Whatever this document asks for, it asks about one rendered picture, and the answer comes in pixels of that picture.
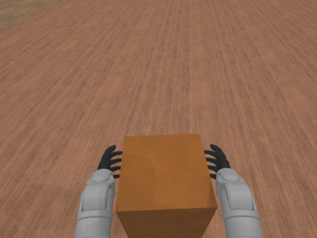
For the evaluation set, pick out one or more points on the carton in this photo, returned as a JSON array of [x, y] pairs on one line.
[[165, 188]]

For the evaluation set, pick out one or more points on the robot right forearm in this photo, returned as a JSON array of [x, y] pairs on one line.
[[238, 206]]

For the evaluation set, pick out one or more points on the right robot hand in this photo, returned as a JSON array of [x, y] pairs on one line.
[[220, 161]]

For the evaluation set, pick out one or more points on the robot left forearm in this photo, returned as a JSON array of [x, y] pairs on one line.
[[96, 206]]

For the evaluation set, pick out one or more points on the left robot hand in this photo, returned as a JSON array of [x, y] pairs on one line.
[[106, 163]]

